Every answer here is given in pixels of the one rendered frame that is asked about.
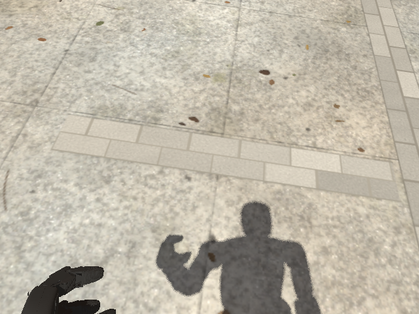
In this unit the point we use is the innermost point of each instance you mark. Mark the robot left hand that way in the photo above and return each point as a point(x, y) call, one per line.
point(44, 299)

